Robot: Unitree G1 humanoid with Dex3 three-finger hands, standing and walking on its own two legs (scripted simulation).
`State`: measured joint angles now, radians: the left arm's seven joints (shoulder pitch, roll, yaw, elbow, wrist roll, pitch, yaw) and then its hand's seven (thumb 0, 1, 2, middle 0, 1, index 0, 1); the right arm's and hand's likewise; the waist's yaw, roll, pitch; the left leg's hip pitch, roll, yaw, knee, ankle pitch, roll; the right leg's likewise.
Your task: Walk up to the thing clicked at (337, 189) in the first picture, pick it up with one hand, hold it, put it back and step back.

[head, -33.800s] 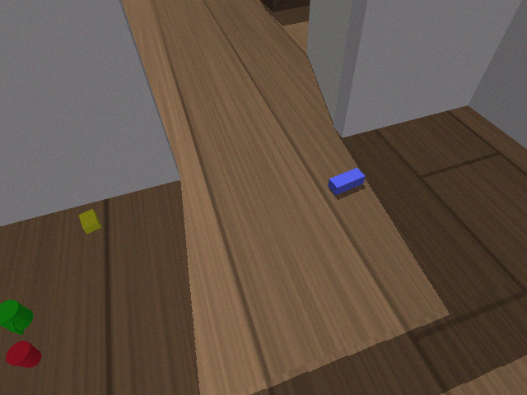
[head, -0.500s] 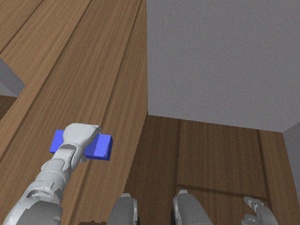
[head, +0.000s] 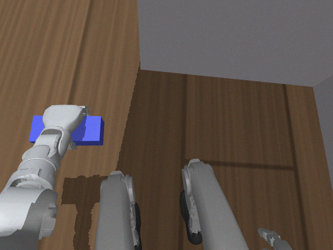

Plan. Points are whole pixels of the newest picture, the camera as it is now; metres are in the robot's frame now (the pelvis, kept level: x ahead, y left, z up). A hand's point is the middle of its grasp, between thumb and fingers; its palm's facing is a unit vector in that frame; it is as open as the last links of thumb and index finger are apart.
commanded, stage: crouch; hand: left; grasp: from above
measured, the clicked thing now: (70, 131) +0.44 +0.24 -0.17
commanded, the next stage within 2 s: lower in 1.02 s
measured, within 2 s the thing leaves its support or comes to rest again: neither
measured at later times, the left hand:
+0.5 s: hand (78, 132) +0.46 +0.24 -0.26, palm faces -0.49 +0.03 -0.87, open 10.0 cm
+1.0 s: hand (82, 132) +0.47 +0.24 -0.31, palm faces -0.48 +0.03 -0.88, open 10.0 cm
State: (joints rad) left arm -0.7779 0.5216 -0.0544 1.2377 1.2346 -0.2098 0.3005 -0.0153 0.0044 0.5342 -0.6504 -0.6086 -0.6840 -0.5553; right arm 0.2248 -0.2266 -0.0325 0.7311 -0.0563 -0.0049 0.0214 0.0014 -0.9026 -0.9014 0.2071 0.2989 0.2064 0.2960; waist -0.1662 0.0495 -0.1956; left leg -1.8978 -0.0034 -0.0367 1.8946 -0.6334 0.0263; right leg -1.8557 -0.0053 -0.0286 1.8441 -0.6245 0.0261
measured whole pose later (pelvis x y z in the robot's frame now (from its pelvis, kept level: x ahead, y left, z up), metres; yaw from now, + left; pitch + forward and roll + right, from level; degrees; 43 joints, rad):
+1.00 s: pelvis -0.01 -0.01 -0.14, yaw -4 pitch +35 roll -8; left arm -0.99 0.74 0.04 1.47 1.34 -0.29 0.39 -0.02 0.01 0.53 -0.65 -0.61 -0.68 -0.56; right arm 0.17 -0.26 0.05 0.74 -0.14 -0.03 0.13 0.00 -0.92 -0.91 0.21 0.30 0.20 0.30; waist -0.24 0.00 -0.06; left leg -2.30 0.00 -0.10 2.36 -0.69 0.02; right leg -2.23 0.01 -0.09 2.28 -0.67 0.02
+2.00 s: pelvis +0.00 +0.00 -0.18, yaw -8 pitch +32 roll -11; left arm -1.01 0.90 0.13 1.61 1.40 -0.33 0.50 -0.02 0.02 0.53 -0.64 -0.62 -0.67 -0.57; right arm 0.13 -0.29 0.17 0.69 -0.21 -0.09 0.16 0.00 -0.91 -0.90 0.21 0.30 0.21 0.30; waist -0.32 -0.07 0.07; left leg -2.37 0.01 -0.18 2.53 -0.73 0.01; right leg -2.29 0.03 -0.15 2.39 -0.68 0.03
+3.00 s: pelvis +0.00 +0.00 -0.19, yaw -11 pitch +28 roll -14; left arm -1.03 1.01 0.09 1.73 1.39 -0.32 0.60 -0.02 0.03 0.53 -0.61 -0.64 -0.64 -0.59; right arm 0.10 -0.32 0.29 0.66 -0.27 -0.17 0.21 0.00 -0.91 -0.90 0.21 0.30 0.20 0.30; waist -0.37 -0.13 0.14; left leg -2.36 0.01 -0.23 2.58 -0.74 0.01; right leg -2.26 0.05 -0.19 2.39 -0.65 0.04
